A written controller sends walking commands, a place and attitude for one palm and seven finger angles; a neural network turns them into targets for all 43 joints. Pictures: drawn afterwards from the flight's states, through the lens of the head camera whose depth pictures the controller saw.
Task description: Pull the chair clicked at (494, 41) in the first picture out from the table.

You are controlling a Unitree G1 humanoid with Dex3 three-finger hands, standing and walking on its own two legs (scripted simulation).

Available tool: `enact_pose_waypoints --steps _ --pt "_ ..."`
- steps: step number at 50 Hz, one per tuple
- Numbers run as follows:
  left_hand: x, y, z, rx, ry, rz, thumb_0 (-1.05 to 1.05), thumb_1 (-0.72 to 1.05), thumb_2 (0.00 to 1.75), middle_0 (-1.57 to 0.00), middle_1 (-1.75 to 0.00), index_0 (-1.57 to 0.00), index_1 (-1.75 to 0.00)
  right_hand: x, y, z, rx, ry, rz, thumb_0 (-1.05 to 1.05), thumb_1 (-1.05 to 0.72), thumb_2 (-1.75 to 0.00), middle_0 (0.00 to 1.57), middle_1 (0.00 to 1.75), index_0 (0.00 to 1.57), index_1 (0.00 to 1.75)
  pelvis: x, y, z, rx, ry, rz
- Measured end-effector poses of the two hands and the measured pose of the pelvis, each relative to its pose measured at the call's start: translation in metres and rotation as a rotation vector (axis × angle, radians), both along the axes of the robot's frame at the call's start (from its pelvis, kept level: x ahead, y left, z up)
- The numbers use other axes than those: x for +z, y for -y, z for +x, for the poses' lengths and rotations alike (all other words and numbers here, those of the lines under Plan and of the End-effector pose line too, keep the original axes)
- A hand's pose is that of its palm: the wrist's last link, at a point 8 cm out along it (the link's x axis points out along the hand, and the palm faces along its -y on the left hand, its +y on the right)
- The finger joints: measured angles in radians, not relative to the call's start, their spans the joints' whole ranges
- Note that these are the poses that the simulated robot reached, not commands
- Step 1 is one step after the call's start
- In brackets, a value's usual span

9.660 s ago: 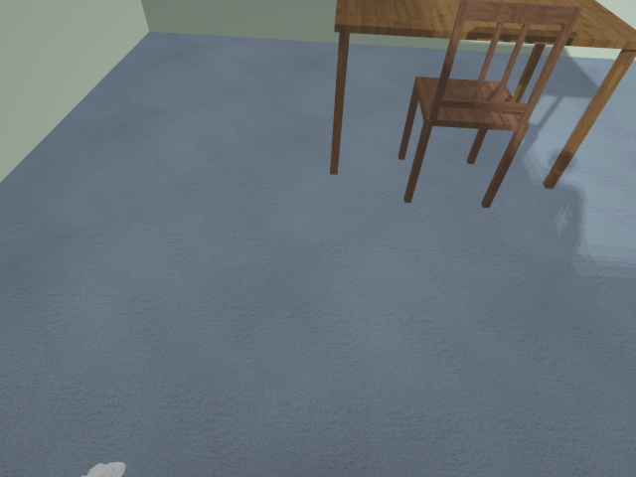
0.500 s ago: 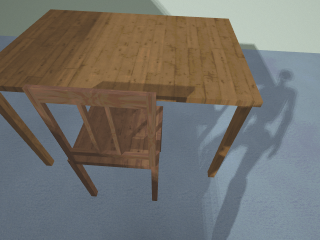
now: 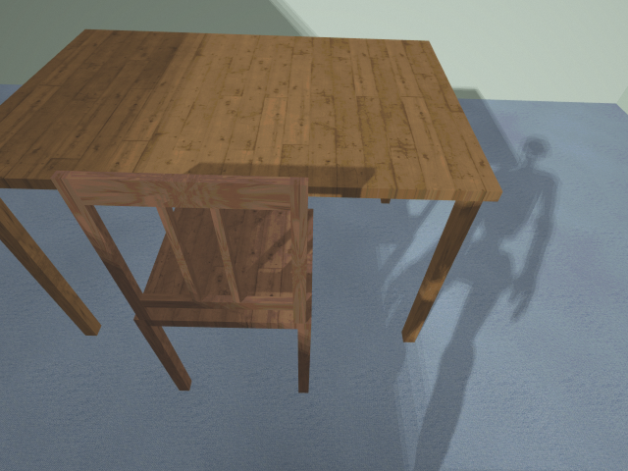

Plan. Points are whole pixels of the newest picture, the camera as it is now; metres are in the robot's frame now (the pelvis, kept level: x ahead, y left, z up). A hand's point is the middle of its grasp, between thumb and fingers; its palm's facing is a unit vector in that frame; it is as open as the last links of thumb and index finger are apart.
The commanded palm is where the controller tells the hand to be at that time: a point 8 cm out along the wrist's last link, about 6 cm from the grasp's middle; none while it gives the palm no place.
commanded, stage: come to a stop and stand still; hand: left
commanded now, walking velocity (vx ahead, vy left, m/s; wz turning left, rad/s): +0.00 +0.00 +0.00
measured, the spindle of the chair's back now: (182, 257) +0.49 +0.28 -0.09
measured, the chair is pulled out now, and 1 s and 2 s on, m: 0.00 0.00 0.00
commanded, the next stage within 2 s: look again from close up in 0.68 s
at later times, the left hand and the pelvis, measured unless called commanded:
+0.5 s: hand out of the picture -0.03 +0.12 -0.17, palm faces +0.03 -0.98 -0.20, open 7.4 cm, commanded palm none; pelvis -0.02 -0.05 +0.00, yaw +0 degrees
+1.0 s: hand out of the picture -0.02 +0.12 -0.17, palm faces +0.03 -0.98 -0.20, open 7.4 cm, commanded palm none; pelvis -0.02 -0.05 +0.00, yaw +0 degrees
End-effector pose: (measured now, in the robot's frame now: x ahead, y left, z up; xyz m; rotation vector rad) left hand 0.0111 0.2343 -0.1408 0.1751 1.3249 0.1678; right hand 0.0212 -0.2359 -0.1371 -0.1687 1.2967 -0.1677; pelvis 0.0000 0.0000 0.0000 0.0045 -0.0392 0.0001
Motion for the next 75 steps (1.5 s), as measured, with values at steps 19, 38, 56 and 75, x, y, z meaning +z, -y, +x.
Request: enact_pose_waypoints --steps 19,38,56,75 --pt "0.006 0.052 -0.046 0.024 -0.078 -0.01 0.0 0.9 0.9 -0.2 -0.3 -0.2 -0.3 -0.012 0.019 -0.047 -0.037 -0.095 0.078 0.01 -0.91 -0.9 0.2 0.3 0.2 0.3 0.004 0.037 -0.019 0.0 0.004 0.011" --pt "0.003 0.071 -0.045 0.033 -0.066 -0.033 0.0 0.9 0.9 -0.2 -0.3 -0.2 -0.3 -0.009 0.03 -0.069 -0.055 -0.145 0.072 0.01 -0.91 -0.9 0.2 0.3 0.2 0.3 0.004 0.051 -0.023 0.001 -0.016 0.005" --pt "0.004 0.067 -0.035 0.028 -0.073 -0.029 0.0 0.9 0.9 -0.2 -0.3 -0.19 -0.3 -0.01 0.019 -0.057 -0.056 -0.137 0.09 0.01 -0.91 -0.9 0.2 0.3 0.2 0.3 0.005 0.048 -0.014 -0.004 -0.024 0.005" --pt "0.005 0.073 -0.026 0.034 -0.076 -0.031 0.0 0.91 0.9 -0.2 -0.3 -0.19 -0.3 -0.009 0.028 -0.034 -0.042 -0.113 0.077 0.01 -0.91 -0.9 0.2 0.3 0.2 0.3 0.006 0.052 -0.002 -0.005 -0.025 0.006"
